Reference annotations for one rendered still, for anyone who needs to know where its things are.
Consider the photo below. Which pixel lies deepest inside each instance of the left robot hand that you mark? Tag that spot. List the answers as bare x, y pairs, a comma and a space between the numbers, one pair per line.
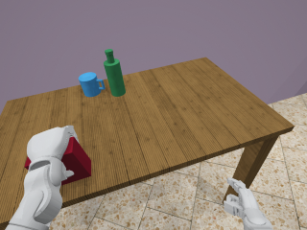
52, 143

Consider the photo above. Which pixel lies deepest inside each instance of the right robot forearm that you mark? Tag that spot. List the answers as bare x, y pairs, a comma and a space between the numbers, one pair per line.
254, 219

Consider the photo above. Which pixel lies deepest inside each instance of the table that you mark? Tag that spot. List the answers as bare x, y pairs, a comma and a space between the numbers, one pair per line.
170, 117

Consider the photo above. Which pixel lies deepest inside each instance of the sponge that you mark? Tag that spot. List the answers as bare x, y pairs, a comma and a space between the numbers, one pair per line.
74, 159

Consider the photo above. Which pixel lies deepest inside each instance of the right robot hand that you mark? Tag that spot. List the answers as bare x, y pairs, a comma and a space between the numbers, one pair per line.
235, 205

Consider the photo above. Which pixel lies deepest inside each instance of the left robot forearm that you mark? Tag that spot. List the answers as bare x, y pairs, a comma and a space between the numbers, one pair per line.
42, 200

